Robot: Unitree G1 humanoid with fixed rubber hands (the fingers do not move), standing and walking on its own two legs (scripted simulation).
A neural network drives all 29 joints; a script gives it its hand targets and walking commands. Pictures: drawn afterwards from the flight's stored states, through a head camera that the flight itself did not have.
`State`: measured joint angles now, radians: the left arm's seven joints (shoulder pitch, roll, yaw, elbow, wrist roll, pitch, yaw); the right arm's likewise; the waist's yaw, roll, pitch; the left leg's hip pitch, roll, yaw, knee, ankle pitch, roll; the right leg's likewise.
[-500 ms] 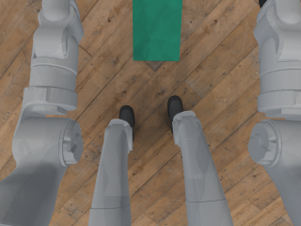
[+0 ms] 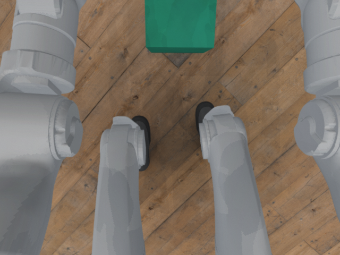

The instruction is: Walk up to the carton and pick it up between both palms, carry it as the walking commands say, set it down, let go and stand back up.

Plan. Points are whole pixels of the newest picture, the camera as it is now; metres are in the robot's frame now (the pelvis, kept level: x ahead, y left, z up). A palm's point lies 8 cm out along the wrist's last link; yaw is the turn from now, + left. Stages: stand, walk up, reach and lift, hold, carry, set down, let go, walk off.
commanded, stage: reach and lift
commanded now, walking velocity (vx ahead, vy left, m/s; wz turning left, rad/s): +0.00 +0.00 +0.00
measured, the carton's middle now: out of the picture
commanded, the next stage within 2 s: none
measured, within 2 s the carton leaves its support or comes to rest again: neither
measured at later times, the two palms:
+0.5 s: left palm out of the picture +0.59 +0.12 -0.29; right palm out of the picture +0.55 -0.23 -0.29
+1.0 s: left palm (108, 6) +0.58 +0.12 -0.35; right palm (255, 2) +0.55 -0.23 -0.34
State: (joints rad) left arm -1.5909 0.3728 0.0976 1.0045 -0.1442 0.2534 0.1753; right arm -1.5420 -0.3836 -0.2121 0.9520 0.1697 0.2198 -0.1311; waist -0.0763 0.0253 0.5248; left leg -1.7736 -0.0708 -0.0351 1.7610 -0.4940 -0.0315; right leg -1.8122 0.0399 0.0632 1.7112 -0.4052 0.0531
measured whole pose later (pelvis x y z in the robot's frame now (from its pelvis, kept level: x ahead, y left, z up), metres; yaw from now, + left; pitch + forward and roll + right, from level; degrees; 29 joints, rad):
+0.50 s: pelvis +0.02 +0.00 -0.11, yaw +0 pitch +32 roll -1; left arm -1.57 0.38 -0.01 1.09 -0.21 0.15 0.16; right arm -1.52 -0.39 -0.16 1.08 0.22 0.10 -0.12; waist -0.08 0.03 0.52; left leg -2.12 -0.09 -0.04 2.16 -0.59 -0.04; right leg -2.16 0.03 0.04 2.10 -0.49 0.06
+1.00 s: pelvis +0.03 +0.00 -0.16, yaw +1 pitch +31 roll -2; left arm -1.54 0.36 -0.05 1.21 -0.21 0.05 0.13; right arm -1.53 -0.39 -0.16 1.28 0.23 0.00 -0.07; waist -0.08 0.01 0.52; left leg -2.22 -0.06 -0.03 2.32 -0.64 -0.02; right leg -2.25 -0.03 0.00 2.25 -0.55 0.02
